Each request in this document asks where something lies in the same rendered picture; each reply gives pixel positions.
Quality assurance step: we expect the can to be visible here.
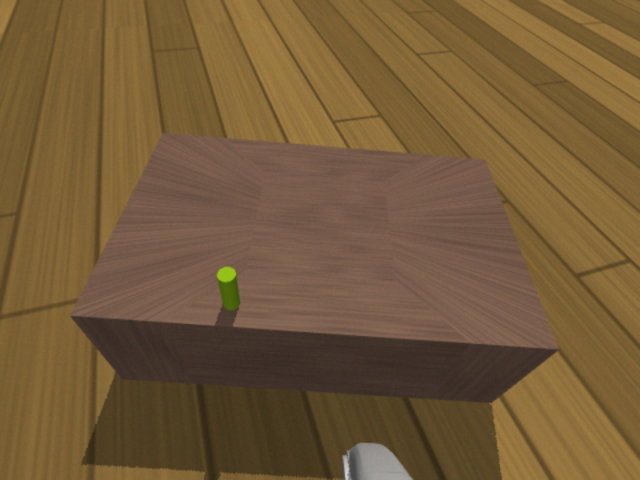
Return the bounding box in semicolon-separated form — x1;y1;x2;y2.
217;267;240;310

